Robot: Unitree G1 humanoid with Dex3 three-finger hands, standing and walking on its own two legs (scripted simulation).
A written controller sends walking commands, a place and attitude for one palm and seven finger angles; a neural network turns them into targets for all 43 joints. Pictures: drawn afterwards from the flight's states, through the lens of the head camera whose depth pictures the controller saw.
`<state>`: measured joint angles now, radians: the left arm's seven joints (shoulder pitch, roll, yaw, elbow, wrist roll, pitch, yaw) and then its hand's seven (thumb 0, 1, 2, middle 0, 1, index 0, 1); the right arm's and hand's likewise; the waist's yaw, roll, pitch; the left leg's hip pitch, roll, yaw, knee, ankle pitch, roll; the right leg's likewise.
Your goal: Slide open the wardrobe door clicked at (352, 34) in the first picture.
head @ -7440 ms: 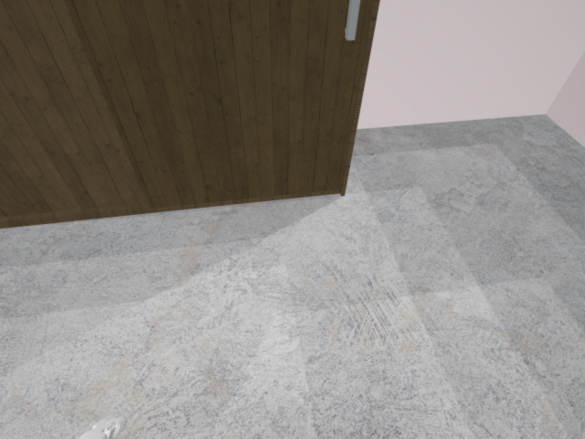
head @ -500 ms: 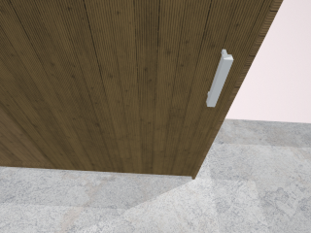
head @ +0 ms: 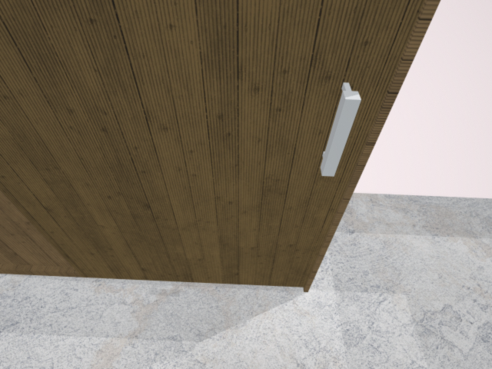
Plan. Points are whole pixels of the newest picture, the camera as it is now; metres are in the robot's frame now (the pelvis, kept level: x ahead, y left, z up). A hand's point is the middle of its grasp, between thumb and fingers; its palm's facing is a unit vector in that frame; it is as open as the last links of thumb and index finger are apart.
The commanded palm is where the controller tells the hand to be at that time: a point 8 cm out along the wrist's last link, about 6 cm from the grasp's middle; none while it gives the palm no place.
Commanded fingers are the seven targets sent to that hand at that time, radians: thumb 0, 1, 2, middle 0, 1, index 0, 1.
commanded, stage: shuffle to correct the standing spot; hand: right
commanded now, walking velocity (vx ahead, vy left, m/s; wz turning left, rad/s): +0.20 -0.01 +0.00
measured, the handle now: (336, 131) +0.52 -0.15 +0.11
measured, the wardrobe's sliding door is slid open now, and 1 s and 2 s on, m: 0.00 0.00 0.00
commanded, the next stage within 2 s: come to a stop and stand still in 0.02 s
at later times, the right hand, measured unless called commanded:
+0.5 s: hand out of the picture +0.07 -0.18 -0.18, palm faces +0.08 +0.98 -0.19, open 7.4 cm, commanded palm none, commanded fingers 0.00 -0.90 -0.90 0.20 0.30 0.20 0.30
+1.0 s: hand out of the picture +0.09 -0.14 -0.16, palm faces +0.06 +0.97 -0.22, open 7.4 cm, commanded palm none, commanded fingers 0.00 -0.90 -0.90 0.20 0.30 0.20 0.30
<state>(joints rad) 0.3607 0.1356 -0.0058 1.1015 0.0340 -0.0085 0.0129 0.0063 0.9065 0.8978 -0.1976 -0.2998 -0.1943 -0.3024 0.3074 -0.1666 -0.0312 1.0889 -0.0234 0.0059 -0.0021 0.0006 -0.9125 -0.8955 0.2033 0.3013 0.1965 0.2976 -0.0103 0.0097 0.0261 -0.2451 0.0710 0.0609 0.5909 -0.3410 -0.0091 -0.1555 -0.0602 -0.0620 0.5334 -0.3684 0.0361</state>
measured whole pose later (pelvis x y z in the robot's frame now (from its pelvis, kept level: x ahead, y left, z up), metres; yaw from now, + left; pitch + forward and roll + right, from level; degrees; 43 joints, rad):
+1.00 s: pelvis +0.02 +0.04 +0.00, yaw -2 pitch -3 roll +0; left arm 0.28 0.18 0.03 0.95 0.03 0.03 0.01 0.01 0.91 0.90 -0.20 -0.30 -0.19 -0.30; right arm 0.25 -0.17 -0.01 0.93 -0.02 0.01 -0.03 0.00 -0.91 -0.90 0.21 0.30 0.20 0.30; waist 0.02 -0.01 0.00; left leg -0.27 -0.03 0.11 0.55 -0.24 0.08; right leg -0.23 -0.01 -0.04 0.55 -0.26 -0.01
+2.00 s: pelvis -0.06 -0.03 +0.00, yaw -4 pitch -4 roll +2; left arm 0.29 0.17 0.02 1.04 0.03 0.02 0.03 0.01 0.91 0.90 -0.20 -0.30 -0.19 -0.30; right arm 0.37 -0.13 -0.04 1.04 -0.03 0.03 -0.02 0.00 -0.91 -0.90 0.20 0.30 0.20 0.30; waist -0.01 0.00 0.02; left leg -0.37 -0.01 0.01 0.72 -0.36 0.01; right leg -0.33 0.06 -0.08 0.50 -0.13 -0.12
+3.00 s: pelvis -0.12 -0.07 +0.01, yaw -1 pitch +0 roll +0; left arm 0.29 0.14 0.00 1.10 0.01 0.00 0.02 0.01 0.91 0.90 -0.20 -0.30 -0.20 -0.30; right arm 0.39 -0.13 0.01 1.10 -0.02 0.00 -0.03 0.00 -0.91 -0.90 0.20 0.30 0.19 0.30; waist 0.00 0.02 0.02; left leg -0.16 0.03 -0.02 0.41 -0.25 -0.03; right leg -0.24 0.09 -0.04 0.34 -0.11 -0.09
